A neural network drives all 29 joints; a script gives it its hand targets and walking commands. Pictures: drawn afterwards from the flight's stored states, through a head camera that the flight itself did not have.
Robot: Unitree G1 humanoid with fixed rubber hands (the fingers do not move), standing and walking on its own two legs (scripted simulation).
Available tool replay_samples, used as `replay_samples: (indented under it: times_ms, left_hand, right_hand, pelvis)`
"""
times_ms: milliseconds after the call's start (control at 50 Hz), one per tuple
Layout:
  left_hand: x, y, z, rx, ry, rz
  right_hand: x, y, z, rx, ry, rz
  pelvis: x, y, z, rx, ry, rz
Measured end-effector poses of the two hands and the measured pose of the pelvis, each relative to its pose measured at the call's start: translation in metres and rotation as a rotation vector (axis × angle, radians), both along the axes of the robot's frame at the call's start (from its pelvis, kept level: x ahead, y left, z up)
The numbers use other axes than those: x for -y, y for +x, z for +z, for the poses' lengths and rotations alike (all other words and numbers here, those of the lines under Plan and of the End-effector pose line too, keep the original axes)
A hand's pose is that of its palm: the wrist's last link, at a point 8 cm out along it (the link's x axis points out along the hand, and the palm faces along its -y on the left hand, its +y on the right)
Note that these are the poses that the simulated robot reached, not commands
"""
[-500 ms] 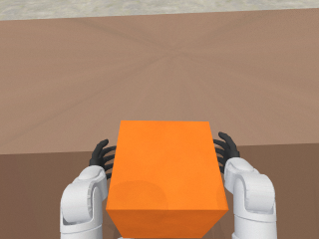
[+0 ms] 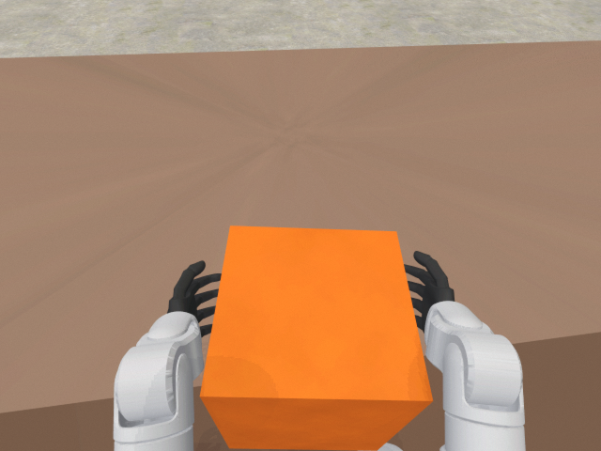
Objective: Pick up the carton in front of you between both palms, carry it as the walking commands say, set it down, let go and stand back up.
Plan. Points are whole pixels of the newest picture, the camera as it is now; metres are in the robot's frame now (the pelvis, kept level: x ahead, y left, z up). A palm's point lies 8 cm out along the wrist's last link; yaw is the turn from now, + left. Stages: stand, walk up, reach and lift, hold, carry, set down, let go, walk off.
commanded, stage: carry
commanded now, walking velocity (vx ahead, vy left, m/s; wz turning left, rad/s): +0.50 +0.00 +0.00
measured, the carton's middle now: (308, 345) +0.26 -0.01 +0.00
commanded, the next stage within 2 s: none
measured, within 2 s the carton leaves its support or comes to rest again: neither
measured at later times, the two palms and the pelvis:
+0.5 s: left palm (228, 142) +0.61 +0.12 +0.07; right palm (388, 132) +0.64 -0.18 +0.07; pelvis +0.34 -0.05 -0.01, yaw +3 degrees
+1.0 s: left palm (223, 44) +1.05 +0.17 +0.06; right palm (338, 41) +1.04 -0.13 +0.07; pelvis +0.66 +0.02 -0.03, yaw +1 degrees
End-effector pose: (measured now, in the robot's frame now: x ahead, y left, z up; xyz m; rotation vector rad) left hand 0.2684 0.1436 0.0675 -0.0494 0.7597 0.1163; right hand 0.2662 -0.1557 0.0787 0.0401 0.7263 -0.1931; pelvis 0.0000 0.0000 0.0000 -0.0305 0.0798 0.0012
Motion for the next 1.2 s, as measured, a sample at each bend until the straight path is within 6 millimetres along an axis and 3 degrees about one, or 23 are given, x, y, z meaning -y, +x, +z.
replay_samples:
  times_ms: [140, 280, 360, 460, 560, 660, 740, 800, 900, 1020, 1120, 1200]
  left_hand:
    - [0.001, 0.093, 0.015, 0.078, 0.008, 0.041]
    - [0.019, 0.202, -0.006, 0.071, 0.046, 0.078]
    - [0.023, 0.247, -0.016, -0.015, 0.038, 0.103]
    - [0.024, 0.311, -0.003, -0.001, 0.032, 0.121]
    - [0.023, 0.394, 0.017, 0.069, 0.040, 0.092]
    - [0.013, 0.493, 0.031, 0.116, 0.068, 0.039]
    - [-0.002, 0.580, 0.025, 0.115, 0.073, -0.003]
    - [-0.011, 0.640, 0.011, 0.079, 0.064, -0.039]
    - [-0.017, 0.712, -0.007, -0.049, 0.055, -0.058]
    - [-0.025, 0.790, -0.012, -0.041, 0.022, -0.017]
    - [-0.027, 0.856, -0.011, 0.035, -0.005, 0.026]
    - [-0.023, 0.918, -0.013, 0.093, 0.014, 0.038]
  right_hand:
    - [0.001, 0.106, 0.015, 0.078, 0.005, 0.044]
    - [0.019, 0.226, -0.019, 0.071, 0.051, 0.075]
    - [0.022, 0.277, -0.029, -0.014, 0.050, 0.093]
    - [0.022, 0.344, -0.016, -0.001, 0.055, 0.100]
    - [0.022, 0.421, 0.005, 0.071, 0.043, 0.092]
    - [0.013, 0.514, 0.024, 0.118, -0.006, 0.096]
    - [-0.002, 0.595, 0.026, 0.115, -0.050, 0.097]
    - [-0.011, 0.648, 0.017, 0.075, -0.080, 0.083]
    - [-0.017, 0.712, -0.006, -0.053, -0.063, 0.054]
    - [-0.025, 0.791, -0.012, -0.040, -0.015, 0.016]
    - [-0.027, 0.862, -0.010, 0.038, 0.009, 0.010]
    - [-0.023, 0.928, -0.016, 0.095, 0.019, 0.029]
  pelvis:
    - [0.012, 0.102, -0.005, 0.006, 0.005, 0.012]
    - [0.037, 0.216, -0.037, 0.034, 0.006, 0.042]
    - [0.046, 0.258, -0.025, 0.023, 0.020, 0.060]
    - [0.050, 0.314, -0.010, 0.009, 0.037, 0.056]
    - [0.044, 0.376, -0.007, 0.003, 0.040, 0.039]
    - [0.029, 0.445, -0.016, 0.008, 0.022, 0.026]
    - [0.011, 0.509, -0.038, 0.019, 0.004, 0.010]
    - [-0.001, 0.548, -0.050, 0.023, 0.012, 0.009]
    - [-0.016, 0.602, -0.038, -0.001, 0.000, 0.010]
    - [-0.024, 0.675, -0.029, -0.030, -0.007, 0.016]
    - [-0.023, 0.750, -0.034, -0.036, 0.007, 0.030]
    - [-0.017, 0.822, -0.054, -0.013, 0.034, 0.042]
